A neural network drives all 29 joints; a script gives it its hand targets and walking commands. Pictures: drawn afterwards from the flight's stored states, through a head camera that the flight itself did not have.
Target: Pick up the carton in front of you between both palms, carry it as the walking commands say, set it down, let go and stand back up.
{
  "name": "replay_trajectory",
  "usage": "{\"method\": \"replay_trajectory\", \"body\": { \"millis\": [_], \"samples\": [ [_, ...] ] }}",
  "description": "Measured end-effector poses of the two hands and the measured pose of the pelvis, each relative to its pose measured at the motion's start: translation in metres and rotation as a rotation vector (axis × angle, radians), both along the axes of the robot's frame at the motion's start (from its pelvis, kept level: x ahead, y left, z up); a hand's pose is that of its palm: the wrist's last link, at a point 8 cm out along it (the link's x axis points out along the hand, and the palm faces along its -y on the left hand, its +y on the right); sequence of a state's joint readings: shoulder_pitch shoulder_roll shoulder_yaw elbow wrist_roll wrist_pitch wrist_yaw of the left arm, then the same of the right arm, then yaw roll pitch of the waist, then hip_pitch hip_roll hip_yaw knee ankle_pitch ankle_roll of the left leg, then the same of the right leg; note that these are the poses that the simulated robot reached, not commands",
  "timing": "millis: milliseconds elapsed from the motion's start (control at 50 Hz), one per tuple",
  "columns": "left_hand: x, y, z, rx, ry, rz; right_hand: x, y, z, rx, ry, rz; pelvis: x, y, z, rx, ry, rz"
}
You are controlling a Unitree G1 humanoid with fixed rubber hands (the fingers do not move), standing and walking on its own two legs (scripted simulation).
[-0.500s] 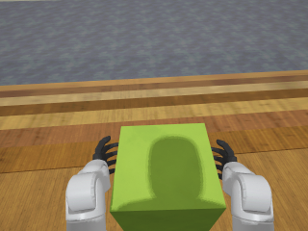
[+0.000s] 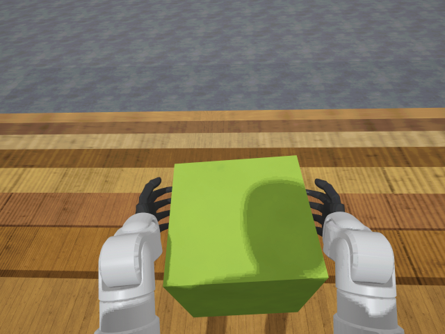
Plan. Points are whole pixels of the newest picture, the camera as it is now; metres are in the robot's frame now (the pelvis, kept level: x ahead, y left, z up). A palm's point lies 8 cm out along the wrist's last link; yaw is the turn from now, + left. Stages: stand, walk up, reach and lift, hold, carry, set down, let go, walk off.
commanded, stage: carry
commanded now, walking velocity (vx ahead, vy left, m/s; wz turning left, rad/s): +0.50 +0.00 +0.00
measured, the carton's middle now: (240, 243) +0.30 +0.01 +0.00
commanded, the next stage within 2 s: none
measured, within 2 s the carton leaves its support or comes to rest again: neither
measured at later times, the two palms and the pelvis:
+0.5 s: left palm (184, 85) +0.72 +0.16 +0.08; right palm (297, 92) +0.68 -0.13 +0.08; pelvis +0.32 +0.05 -0.01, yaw -3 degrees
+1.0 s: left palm (202, 63) +1.03 +0.16 -0.02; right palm (282, 61) +1.05 -0.14 -0.03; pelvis +0.67 -0.02 -0.14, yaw +0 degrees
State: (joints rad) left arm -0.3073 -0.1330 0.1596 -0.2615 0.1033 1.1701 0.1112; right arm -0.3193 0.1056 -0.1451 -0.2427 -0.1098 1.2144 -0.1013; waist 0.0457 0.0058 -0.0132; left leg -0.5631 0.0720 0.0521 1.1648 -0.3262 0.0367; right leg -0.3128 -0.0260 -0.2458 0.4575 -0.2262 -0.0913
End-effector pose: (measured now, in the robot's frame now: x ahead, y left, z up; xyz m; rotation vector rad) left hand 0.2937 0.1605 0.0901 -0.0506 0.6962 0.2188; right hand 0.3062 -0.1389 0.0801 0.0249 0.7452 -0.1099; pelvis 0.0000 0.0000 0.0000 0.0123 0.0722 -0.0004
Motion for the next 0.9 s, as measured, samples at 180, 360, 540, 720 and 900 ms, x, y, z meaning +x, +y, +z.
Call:
{"method": "replay_trajectory", "body": {
  "millis": [180, 360, 540, 720, 900],
  "samples": [
    [0.170, 0.001, 0.033, 0.042, -0.068, -0.082, 0.156, 0.001, 0.034, -0.062, -0.073, -0.002, 0.117, 0.011, -0.005, -0.007, 0.006, -0.025],
    [0.340, 0.006, -0.003, 0.019, 0.043, -0.185, 0.299, 0.007, 0.010, -0.115, 0.041, -0.073, 0.243, 0.039, -0.029, -0.026, -0.001, -0.037],
    [0.447, 0.004, -0.012, -0.017, 0.075, -0.165, 0.402, 0.005, -0.001, -0.047, 0.069, -0.139, 0.344, 0.051, -0.006, -0.050, 0.042, -0.041],
    [0.563, -0.004, 0.002, -0.010, -0.081, -0.120, 0.531, -0.003, 0.014, -0.056, -0.087, -0.104, 0.474, 0.031, -0.034, -0.012, 0.026, -0.012],
    [0.690, -0.006, -0.052, 0.095, -0.057, -0.057, 0.688, -0.006, -0.053, -0.063, -0.077, 0.041, 0.622, -0.003, -0.134, 0.012, -0.046, -0.018]
  ]
}}
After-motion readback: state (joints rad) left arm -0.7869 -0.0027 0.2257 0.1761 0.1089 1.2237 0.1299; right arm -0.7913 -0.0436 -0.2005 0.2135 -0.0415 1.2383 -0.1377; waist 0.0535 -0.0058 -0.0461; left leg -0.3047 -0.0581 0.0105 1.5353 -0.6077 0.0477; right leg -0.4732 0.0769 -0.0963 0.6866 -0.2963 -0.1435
